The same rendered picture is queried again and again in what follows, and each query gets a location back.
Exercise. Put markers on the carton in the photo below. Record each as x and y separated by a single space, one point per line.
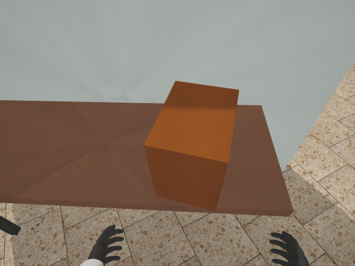
188 148

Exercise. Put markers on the left robot hand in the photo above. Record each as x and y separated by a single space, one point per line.
101 249

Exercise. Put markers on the right robot hand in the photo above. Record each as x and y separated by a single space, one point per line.
294 255

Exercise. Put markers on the table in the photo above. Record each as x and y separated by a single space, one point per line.
91 154

